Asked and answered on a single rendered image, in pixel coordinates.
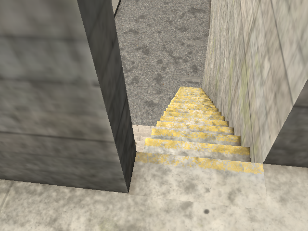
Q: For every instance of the stairs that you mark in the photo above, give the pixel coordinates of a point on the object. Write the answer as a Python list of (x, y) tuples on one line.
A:
[(192, 126)]

